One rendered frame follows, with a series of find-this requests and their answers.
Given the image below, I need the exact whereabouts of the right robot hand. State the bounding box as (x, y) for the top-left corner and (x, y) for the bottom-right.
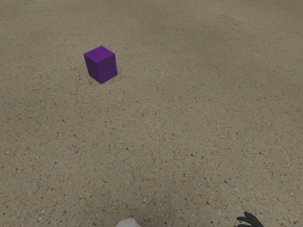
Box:
(237, 211), (264, 227)

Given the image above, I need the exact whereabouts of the carton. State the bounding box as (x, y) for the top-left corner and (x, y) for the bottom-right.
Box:
(83, 46), (117, 84)

